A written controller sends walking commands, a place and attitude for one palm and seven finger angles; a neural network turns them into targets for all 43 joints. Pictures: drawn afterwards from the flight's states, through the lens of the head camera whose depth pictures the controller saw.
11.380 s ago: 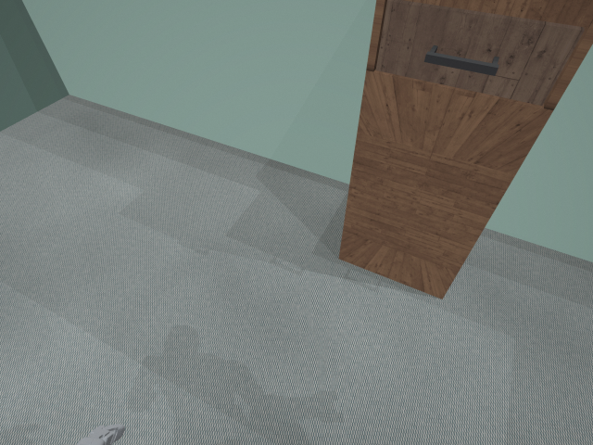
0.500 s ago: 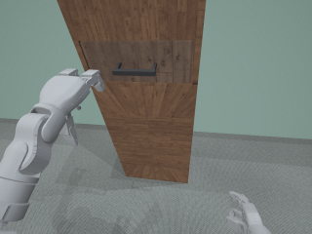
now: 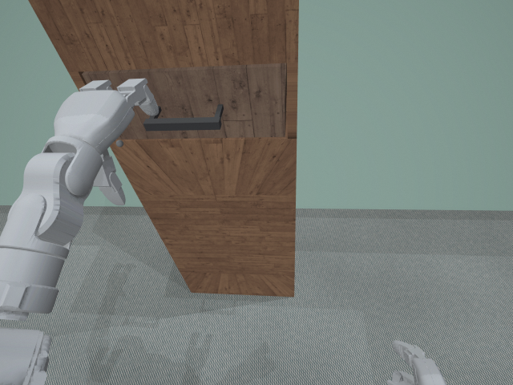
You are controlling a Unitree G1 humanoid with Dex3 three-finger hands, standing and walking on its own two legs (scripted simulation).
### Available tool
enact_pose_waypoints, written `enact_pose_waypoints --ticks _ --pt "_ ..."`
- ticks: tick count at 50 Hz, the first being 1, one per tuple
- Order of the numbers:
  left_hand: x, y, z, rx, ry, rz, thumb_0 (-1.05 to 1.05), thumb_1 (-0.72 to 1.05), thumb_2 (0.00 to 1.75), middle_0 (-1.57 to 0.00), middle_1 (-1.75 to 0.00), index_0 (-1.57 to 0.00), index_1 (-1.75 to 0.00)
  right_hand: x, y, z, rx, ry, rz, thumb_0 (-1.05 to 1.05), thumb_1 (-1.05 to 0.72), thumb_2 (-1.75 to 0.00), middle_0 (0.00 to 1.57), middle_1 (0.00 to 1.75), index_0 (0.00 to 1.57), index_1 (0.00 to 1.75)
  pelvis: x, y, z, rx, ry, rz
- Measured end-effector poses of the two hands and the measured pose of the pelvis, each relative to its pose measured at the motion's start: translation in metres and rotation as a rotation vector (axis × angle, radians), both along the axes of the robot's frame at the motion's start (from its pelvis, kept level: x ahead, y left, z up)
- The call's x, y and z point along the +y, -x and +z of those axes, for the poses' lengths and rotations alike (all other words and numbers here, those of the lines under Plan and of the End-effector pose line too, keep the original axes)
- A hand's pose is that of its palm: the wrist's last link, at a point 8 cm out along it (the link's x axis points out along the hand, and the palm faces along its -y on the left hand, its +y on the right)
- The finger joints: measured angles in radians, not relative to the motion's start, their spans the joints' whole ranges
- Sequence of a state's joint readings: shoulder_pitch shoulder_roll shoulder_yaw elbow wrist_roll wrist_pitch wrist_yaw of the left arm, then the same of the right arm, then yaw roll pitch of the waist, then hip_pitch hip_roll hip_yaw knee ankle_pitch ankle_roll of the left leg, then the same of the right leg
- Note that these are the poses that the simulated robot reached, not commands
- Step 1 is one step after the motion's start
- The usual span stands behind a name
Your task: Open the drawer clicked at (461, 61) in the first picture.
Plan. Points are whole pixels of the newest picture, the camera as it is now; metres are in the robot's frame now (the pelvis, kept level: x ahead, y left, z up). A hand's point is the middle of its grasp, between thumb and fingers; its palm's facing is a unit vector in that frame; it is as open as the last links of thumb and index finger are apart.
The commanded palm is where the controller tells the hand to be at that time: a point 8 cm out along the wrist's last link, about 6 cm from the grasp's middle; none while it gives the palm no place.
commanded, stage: move the hooked fingers above the handle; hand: left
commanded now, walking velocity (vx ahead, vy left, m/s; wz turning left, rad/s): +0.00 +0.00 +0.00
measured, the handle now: (185, 117) +0.56 +0.19 +0.13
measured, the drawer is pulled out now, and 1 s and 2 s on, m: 0.00 0.00 0.00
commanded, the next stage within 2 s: none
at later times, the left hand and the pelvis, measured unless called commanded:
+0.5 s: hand (140, 107) +0.47 +0.23 +0.21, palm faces +0.17 -0.03 -0.98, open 13.8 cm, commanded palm +0.43 +0.22 +0.25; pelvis +0.02 +0.01 +0.00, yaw -1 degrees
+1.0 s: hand (169, 98) +0.52 +0.20 +0.20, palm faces +0.07 -0.02 -1.00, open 13.5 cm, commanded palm +0.49 +0.20 +0.24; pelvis +0.02 +0.01 +0.00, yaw -1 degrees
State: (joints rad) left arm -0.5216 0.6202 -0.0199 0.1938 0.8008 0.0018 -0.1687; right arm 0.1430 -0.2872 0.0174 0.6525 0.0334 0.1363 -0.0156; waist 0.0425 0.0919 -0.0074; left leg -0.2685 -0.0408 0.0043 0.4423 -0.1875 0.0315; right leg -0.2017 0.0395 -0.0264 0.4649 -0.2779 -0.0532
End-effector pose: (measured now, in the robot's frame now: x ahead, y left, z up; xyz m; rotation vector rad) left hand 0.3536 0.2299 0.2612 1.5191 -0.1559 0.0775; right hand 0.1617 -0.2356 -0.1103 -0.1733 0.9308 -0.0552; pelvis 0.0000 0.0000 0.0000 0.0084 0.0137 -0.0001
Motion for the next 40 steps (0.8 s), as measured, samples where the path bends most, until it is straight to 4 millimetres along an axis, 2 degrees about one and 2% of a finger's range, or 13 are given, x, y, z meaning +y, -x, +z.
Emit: enact_pose_waypoints --ticks 4,8,10,14,17,19,21,25,28,30,32,35,40 --pt "0.024 -0.013 0.004 0.006 0.008 0.152 0.0 -0.49 0.3 -0.31 -1.2 -0.32 -1.2 -0.002 -0.001 -0.006 0.043 -0.012 -0.005 0.01 -0.91 -0.9 0.2 0.3 0.19 0.3 0.0 -0.005 0.0 0.018 -0.002 -0.001" --pt "0.03 -0.022 -0.019 0.13 -0.013 0.217 0.0 -0.49 0.3 -0.31 -1.2 -0.31 -1.2 -0.003 -0.006 -0.007 0.061 -0.011 -0.004 0.01 -0.91 -0.9 0.2 0.3 0.19 0.3 0.001 -0.009 -0.001 0.032 -0.002 0.012" --pt "0.019 -0.026 -0.034 0.191 -0.022 0.172 0.0 -0.49 0.3 -0.31 -1.2 -0.31 -1.2 -0.002 -0.011 -0.006 0.058 -0.001 -0.001 0.01 -0.91 -0.9 0.2 0.3 0.19 0.3 0.002 -0.011 -0.001 0.036 -0.002 0.02" --pt "-0.021 -0.032 -0.049 0.211 -0.031 -0.04 -0.01 -0.49 0.3 -0.31 -1.2 -0.32 -1.2 0.002 -0.022 0.0 0.026 0.024 0.0 0.01 -0.91 -0.9 0.2 0.3 0.2 0.3 0.005 -0.015 -0.002 0.04 0.001 0.027" --pt "-0.043 -0.04 -0.042 0.136 -0.019 -0.16 0.0 -0.49 0.3 -0.32 -1.2 -0.32 -1.2 0.007 -0.027 0.003 0.003 0.024 -0.012 0.01 -0.91 -0.9 0.2 0.3 0.2 0.3 0.008 -0.018 -0.002 0.047 0.002 0.019" --pt "-0.045 -0.051 -0.03 0.067 -0.005 -0.165 0.0 -0.49 0.3 -0.32 -1.2 -0.33 -1.2 0.01 -0.027 0.002 0.001 0.014 -0.019 0.01 -0.91 -0.9 0.2 0.3 0.19 0.3 0.009 -0.02 -0.002 0.054 0.003 0.012" --pt "-0.037 -0.064 -0.016 0.003 0.013 -0.107 0.0 -0.49 0.3 -0.32 -1.2 -0.33 -1.2 0.013 -0.024 0.0 0.015 -0.001 -0.025 0.01 -0.91 -0.9 0.2 0.3 0.19 0.3 0.01 -0.021 -0.002 0.062 0.002 0.004" --pt "-0.004 -0.088 0.002 -0.022 0.002 0.118 0.0 -0.49 0.3 -0.32 -1.2 -0.32 -1.2 0.018 -0.011 -0.009 0.081 -0.033 -0.038 0.01 -0.91 -0.9 0.2 0.3 0.2 0.3 0.012 -0.022 -0.001 0.082 0.0 -0.01" --pt "0.016 -0.094 -0.002 0.061 -0.028 0.254 0.0 -0.48 0.3 -0.31 -1.2 -0.32 -1.2 0.018 0.001 -0.015 0.135 -0.049 -0.056 0.01 -0.91 -0.9 0.2 0.3 0.2 0.3 0.013 -0.025 -0.001 0.092 -0.001 -0.006" --pt "0.017 -0.094 -0.013 0.142 -0.039 0.27 0.0 -0.48 0.3 -0.31 -1.2 -0.31 -1.2 0.016 0.007 -0.017 0.163 -0.046 -0.064 0.01 -0.91 -0.9 0.2 0.3 0.2 0.3 0.014 -0.026 -0.001 0.093 -0.001 0.004" --pt "0.005 -0.092 -0.028 0.218 -0.048 0.212 0.0 -0.48 0.3 -0.31 -1.2 -0.31 -1.2 0.013 0.012 -0.017 0.179 -0.029 -0.065 0.01 -0.91 -0.9 0.2 0.3 0.2 0.3 0.015 -0.027 -0.002 0.089 0.0 0.018" --pt "-0.034 -0.088 -0.05 0.285 -0.057 0.013 -0.01 -0.48 0.3 -0.31 -1.2 -0.31 -1.2 0.008 0.014 -0.016 0.176 0.01 -0.066 0.01 -0.91 -0.9 0.2 0.3 0.2 0.3 0.017 -0.026 -0.003 0.081 0.001 0.032" --pt "-0.06 -0.09 -0.032 0.141 -0.051 -0.164 0.0 -0.48 0.3 -0.33 -1.23 -0.33 -1.23 0.005 0.017 -0.014 0.144 0.046 -0.077 0.01 -0.91 -0.9 0.2 0.3 0.2 0.3 0.019 -0.023 -0.004 0.083 0.004 0.03"
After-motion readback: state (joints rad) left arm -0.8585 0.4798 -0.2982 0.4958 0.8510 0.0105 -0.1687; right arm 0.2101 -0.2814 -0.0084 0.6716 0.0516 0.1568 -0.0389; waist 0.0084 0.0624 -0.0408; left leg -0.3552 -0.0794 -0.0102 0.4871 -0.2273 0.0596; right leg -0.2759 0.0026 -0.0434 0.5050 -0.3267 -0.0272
